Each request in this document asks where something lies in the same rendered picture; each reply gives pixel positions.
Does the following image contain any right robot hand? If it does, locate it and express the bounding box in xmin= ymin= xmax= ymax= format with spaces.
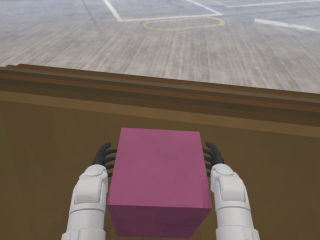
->
xmin=202 ymin=142 xmax=225 ymax=178

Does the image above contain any carton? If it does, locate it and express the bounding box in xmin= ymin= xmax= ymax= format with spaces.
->
xmin=107 ymin=127 xmax=213 ymax=239

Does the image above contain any robot left forearm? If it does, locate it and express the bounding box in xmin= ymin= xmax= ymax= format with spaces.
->
xmin=61 ymin=164 xmax=108 ymax=240

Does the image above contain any left robot hand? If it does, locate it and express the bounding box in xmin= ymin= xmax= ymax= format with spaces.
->
xmin=92 ymin=142 xmax=118 ymax=178

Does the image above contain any robot right forearm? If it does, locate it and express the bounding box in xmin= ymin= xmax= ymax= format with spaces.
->
xmin=210 ymin=163 xmax=260 ymax=240

